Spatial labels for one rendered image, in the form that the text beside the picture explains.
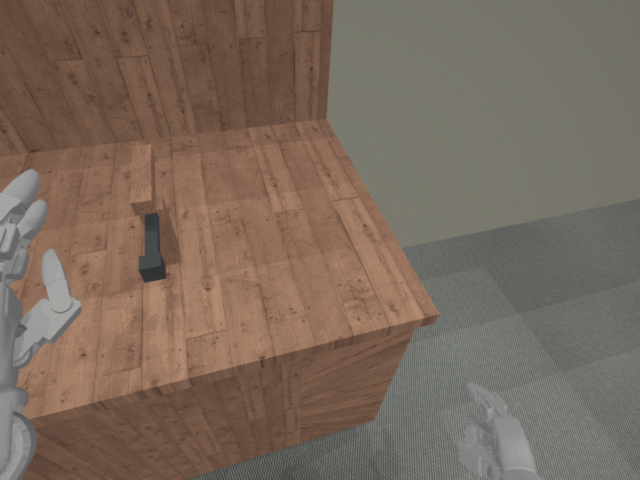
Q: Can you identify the right robot hand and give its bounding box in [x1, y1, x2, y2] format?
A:
[458, 382, 537, 480]

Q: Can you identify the robot left forearm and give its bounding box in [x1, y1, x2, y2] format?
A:
[0, 387, 37, 480]

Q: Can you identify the counter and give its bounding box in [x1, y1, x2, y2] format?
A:
[0, 0, 439, 480]

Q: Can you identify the tap lever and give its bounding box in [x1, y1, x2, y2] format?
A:
[138, 212, 166, 283]

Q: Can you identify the left robot hand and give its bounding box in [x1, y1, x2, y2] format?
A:
[0, 169, 82, 388]

